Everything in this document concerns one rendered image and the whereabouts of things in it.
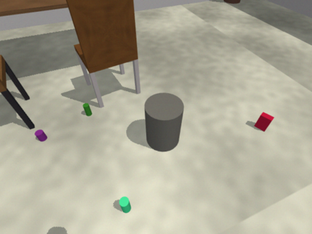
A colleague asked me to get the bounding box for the chair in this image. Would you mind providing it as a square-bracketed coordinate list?
[0, 55, 35, 129]
[66, 0, 141, 108]

